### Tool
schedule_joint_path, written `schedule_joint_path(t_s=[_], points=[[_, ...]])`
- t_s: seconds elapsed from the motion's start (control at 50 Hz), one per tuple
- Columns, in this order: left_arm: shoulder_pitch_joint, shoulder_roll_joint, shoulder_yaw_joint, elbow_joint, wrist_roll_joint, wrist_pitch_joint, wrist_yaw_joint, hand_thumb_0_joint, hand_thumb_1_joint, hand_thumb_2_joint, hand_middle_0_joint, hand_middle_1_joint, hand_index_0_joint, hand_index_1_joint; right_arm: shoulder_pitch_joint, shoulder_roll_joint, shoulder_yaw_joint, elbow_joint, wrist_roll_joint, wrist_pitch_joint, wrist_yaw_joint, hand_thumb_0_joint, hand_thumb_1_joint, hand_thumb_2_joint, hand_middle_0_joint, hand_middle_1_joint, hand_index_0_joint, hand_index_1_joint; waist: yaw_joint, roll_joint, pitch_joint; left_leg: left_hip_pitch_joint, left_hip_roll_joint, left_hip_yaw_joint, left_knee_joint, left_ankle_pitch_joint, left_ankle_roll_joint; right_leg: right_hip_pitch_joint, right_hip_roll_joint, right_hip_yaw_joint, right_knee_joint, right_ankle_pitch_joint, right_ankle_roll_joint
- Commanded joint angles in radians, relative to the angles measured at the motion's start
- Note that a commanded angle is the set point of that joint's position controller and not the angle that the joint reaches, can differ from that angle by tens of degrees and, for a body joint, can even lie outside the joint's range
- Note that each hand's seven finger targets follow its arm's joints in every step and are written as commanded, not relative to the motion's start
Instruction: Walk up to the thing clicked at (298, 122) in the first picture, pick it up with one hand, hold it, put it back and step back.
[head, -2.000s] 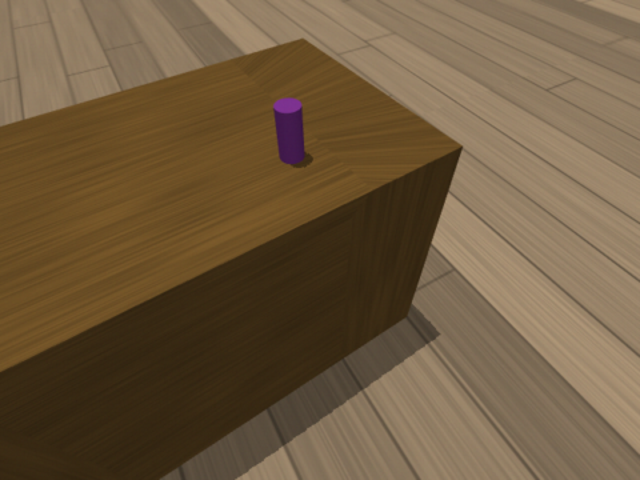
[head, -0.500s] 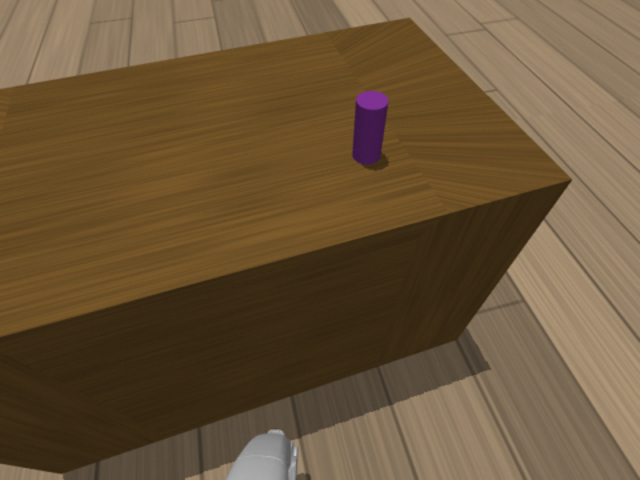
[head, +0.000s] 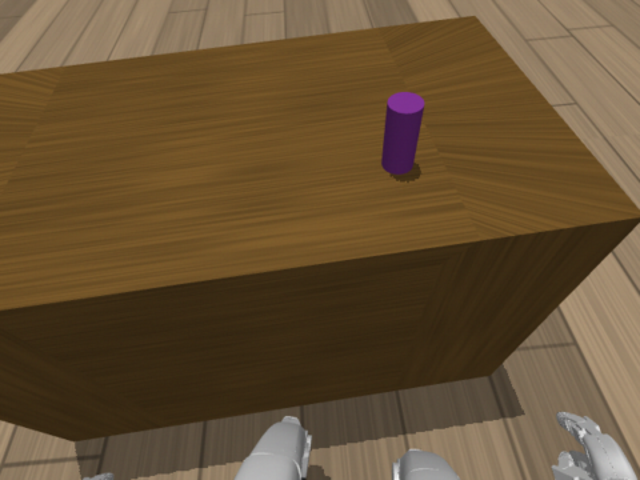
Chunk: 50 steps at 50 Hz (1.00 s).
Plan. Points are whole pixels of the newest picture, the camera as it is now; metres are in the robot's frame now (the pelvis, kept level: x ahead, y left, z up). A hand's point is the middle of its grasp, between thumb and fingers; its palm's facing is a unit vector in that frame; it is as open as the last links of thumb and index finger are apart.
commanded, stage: walk up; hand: right
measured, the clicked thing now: (401, 135) +0.57 -0.09 +0.08
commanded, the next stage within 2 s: stand in 1.84 s
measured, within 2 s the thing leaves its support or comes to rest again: neither
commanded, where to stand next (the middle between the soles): +0.06 +0.04 m, yaw +9 degrees
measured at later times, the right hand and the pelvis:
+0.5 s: hand (516, 479) +0.13 -0.22 -0.12, palm faces -0.20 +0.90 -0.39, open 7.4 cm; pelvis -0.01 +0.03 +0.01, yaw +11 degrees
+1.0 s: hand out of the picture +0.12 -0.18 -0.12, palm faces -0.23 +0.92 -0.32, open 7.4 cm; pelvis -0.02 +0.04 +0.03, yaw +11 degrees
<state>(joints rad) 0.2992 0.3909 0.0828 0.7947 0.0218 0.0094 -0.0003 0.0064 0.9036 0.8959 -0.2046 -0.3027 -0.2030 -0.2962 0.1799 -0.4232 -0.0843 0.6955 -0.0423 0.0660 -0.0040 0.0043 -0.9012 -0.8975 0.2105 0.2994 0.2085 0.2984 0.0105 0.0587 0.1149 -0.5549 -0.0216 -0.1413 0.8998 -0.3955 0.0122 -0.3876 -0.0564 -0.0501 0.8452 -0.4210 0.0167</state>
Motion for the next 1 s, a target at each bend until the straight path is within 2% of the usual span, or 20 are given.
schedule_joint_path(t_s=[0.0,0.04,0.06,0.2,0.26,0.32,0.34,0.36,0.38,0.4,0.46,0.54,0.6,0.64,0.66,0.68,0.72,0.76,0.82,0.98], points=[[-0.111,0.384,0.099,-0.123,0.022,-0.045,0.046,0.000,0.900,0.900,-0.200,-0.300,-0.200,-0.300,0.066,-0.204,-0.072,-0.082,-0.001,-0.009,-0.007,0.000,-0.900,-0.900,0.200,0.300,0.200,0.300,-0.030,-0.218,-0.016,-0.131,-0.019,-0.091,0.462,-0.145,-0.015,-0.052,-0.474,0.641,-0.566,0.116,-0.328],[-0.102,0.283,0.077,-0.088,0.012,-0.055,0.051,0.000,0.900,0.900,-0.200,-0.300,-0.200,-0.300,0.110,-0.200,-0.082,-0.031,0.019,-0.014,0.010,0.000,-0.900,-0.900,0.200,0.300,0.200,0.300,-0.050,-0.129,-0.057,-0.094,-0.043,-0.060,0.474,-0.034,-0.026,0.040,-0.271,0.254,-0.397,0.368,-0.214],[-0.088,0.288,0.079,-0.072,0.013,-0.055,0.052,0.000,0.900,0.900,-0.200,-0.300,-0.200,-0.300,0.129,-0.176,-0.074,-0.028,0.020,-0.015,0.015,0.000,-0.900,-0.900,0.200,0.300,0.200,0.300,-0.048,-0.196,-0.088,-0.096,-0.047,-0.034,0.455,-0.008,-0.030,0.095,-0.231,0.189,-0.364,0.412,-0.183],[0.128,0.310,0.086,-0.051,0.017,-0.063,0.046,0.000,0.900,0.900,-0.200,-0.300,-0.200,-0.300,-0.035,-0.156,-0.041,-0.048,0.018,-0.039,0.023,0.000,-0.900,-0.900,0.200,0.300,0.200,0.300,0.110,-0.322,-0.164,-0.137,0.020,0.082,0.047,-0.123,-0.041,0.475,-0.277,0.170,-0.262,0.603,-0.246],[0.063,0.332,0.082,-0.077,0.009,-0.057,0.037,0.000,0.900,0.900,-0.200,-0.300,-0.200,-0.300,0.008,-0.156,-0.040,-0.011,0.019,-0.053,0.024,0.000,-0.900,-0.900,0.200,0.300,0.200,0.300,0.071,-0.336,-0.157,0.044,0.019,0.143,-0.090,-0.127,-0.019,0.328,-0.290,0.121,-0.240,0.655,-0.239],[-0.045,0.314,0.059,-0.106,-0.007,-0.042,0.028,0.000,0.900,0.900,-0.200,-0.300,-0.200,-0.300,0.158,-0.169,-0.054,0.073,0.021,-0.060,0.024,0.000,-0.900,-0.900,0.200,0.300,0.200,0.300,-0.033,-0.228,-0.193,0.354,-0.024,0.206,-0.311,0.108,0.019,0.098,-0.264,0.051,-0.127,0.432,-0.179],[-0.021,0.263,0.040,-0.101,-0.006,-0.034,0.026,0.000,0.900,0.900,-0.200,-0.300,-0.200,-0.300,0.200,-0.203,-0.066,0.096,0.017,-0.065,0.018,0.000,-0.900,-0.900,0.200,0.300,0.200,0.300,-0.059,-0.074,-0.213,0.456,-0.009,0.125,-0.380,0.095,0.048,0.006,-0.218,0.003,0.057,0.262,-0.126],[0.004,0.188,0.016,-0.108,-0.016,-0.028,0.025,0.000,0.900,0.900,-0.200,-0.300,-0.200,-0.300,0.186,-0.294,-0.084,0.074,0.001,-0.067,0.012,0.000,-0.900,-0.900,0.200,0.300,0.200,0.300,-0.054,0.212,-0.176,0.496,0.203,-0.254,-0.481,0.092,0.133,-0.219,-0.095,-0.055,0.252,-0.038,-0.046],[-0.056,0.231,0.026,-0.107,-0.018,-0.023,0.042,0.000,0.900,0.900,-0.200,-0.300,-0.200,-0.300,0.139,-0.352,-0.086,0.043,0.015,-0.066,0.011,0.000,-0.900,-0.900,0.200,0.300,0.200,0.300,-0.071,0.207,-0.145,0.326,0.355,-0.491,-0.571,0.000,0.267,-0.220,-0.012,0.003,0.273,-0.261,-0.038],[-0.095,0.281,0.036,-0.086,-0.011,-0.027,0.051,0.000,0.900,0.900,-0.200,-0.300,-0.200,-0.300,0.093,-0.358,-0.085,0.051,0.020,-0.064,0.009,0.000,-0.900,-0.900,0.200,0.300,0.200,0.300,-0.072,0.179,-0.064,0.191,0.388,-0.538,-0.605,-0.100,0.325,-0.165,-0.043,0.066,0.288,-0.280,-0.041],[0.021,0.255,0.034,-0.007,-0.023,-0.041,0.032,0.000,0.900,0.900,-0.200,-0.300,-0.200,-0.300,-0.037,-0.223,-0.033,0.031,0.019,-0.069,-0.003,0.000,-0.900,-0.900,0.200,0.300,0.200,0.300,0.010,0.110,0.000,0.177,0.201,-0.188,-0.476,0.085,0.210,-0.129,-0.061,0.064,0.189,-0.109,-0.045],[0.025,0.214,0.025,0.030,-0.014,-0.053,0.023,0.000,0.900,0.900,-0.200,-0.300,-0.200,-0.300,-0.015,-0.232,-0.027,0.063,0.021,-0.078,0.006,0.000,-0.900,-0.900,0.200,0.300,0.200,0.300,0.001,0.136,-0.084,0.193,0.203,-0.161,-0.424,0.188,0.200,0.036,-0.008,0.005,-0.060,-0.080,-0.038],[0.059,0.209,0.021,0.065,0.000,-0.071,0.030,0.000,0.900,0.900,-0.200,-0.300,-0.200,-0.300,-0.058,-0.183,-0.003,0.059,0.042,-0.066,0.006,0.000,-0.900,-0.900,0.200,0.300,0.200,0.300,0.045,0.060,-0.126,0.140,0.161,-0.071,-0.282,0.205,0.130,0.223,0.027,0.010,-0.343,0.129,-0.055],[-0.003,0.309,0.036,0.045,0.019,-0.088,0.034,0.000,0.900,0.900,-0.200,-0.300,-0.200,-0.300,-0.042,-0.105,0.020,0.060,0.053,-0.067,0.005,0.000,-0.900,-0.900,0.200,0.300,0.200,0.300,0.022,-0.166,-0.117,0.029,0.005,0.040,-0.077,0.081,0.019,0.235,-0.246,0.444,-0.490,0.149,-0.171],[-0.089,0.351,0.038,0.033,0.015,-0.084,0.029,0.000,0.900,0.900,-0.200,-0.300,-0.200,-0.300,-0.035,-0.160,-0.001,0.092,0.044,-0.061,-0.006,0.000,-0.900,-0.900,0.200,0.300,0.200,0.300,0.006,-0.187,-0.104,0.122,0.017,0.072,-0.001,-0.177,0.015,0.081,-0.358,0.511,-0.504,0.091,-0.274],[-0.152,0.329,0.030,0.021,0.010,-0.080,0.025,0.000,0.900,0.900,-0.200,-0.300,-0.200,-0.300,0.008,-0.173,-0.009,0.126,0.040,-0.065,-0.007,0.000,-0.900,-0.900,0.200,0.300,0.200,0.300,-0.036,-0.175,-0.080,0.227,0.047,0.063,-0.030,-0.129,0.013,-0.005,-0.351,0.474,-0.466,0.127,-0.288],[-0.173,0.249,-0.001,0.033,0.000,-0.074,0.018,0.000,0.900,0.900,-0.200,-0.300,-0.200,-0.300,0.024,-0.162,-0.003,0.160,0.049,-0.086,0.002,0.000,-0.900,-0.900,0.200,0.300,0.200,0.300,-0.057,-0.108,-0.093,0.332,0.048,0.050,-0.295,0.098,0.034,0.006,-0.173,0.196,-0.361,0.253,-0.148],[-0.139,0.214,-0.011,0.056,-0.015,-0.072,0.018,0.000,0.900,0.900,-0.200,-0.300,-0.200,-0.300,-0.026,-0.178,-0.006,0.160,0.044,-0.097,0.003,0.000,-0.900,-0.900,0.200,0.300,0.200,0.300,-0.011,-0.076,-0.145,0.342,0.127,-0.084,-0.363,0.319,0.081,0.060,-0.057,0.090,-0.240,0.319,-0.065],[-0.097,0.212,-0.017,0.105,-0.015,-0.061,0.012,0.000,0.900,0.900,-0.200,-0.300,-0.200,-0.300,-0.095,-0.196,0.008,0.169,0.042,-0.098,0.004,0.000,-0.900,-0.900,0.200,0.300,0.200,0.300,0.025,-0.078,-0.127,0.205,0.167,-0.118,-0.407,0.143,0.099,0.166,-0.037,0.090,-0.325,0.103,-0.058],[-0.164,0.205,-0.033,0.167,-0.025,-0.063,0.008,0.000,0.900,0.900,-0.200,-0.300,-0.200,-0.300,-0.123,-0.162,0.038,0.258,0.044,-0.104,0.006,0.000,-0.900,-0.900,0.200,0.300,0.200,0.300,0.017,-0.019,-0.181,0.312,0.131,-0.033,-0.457,0.320,0.051,0.246,-0.067,0.085,-0.382,0.299,-0.060]])
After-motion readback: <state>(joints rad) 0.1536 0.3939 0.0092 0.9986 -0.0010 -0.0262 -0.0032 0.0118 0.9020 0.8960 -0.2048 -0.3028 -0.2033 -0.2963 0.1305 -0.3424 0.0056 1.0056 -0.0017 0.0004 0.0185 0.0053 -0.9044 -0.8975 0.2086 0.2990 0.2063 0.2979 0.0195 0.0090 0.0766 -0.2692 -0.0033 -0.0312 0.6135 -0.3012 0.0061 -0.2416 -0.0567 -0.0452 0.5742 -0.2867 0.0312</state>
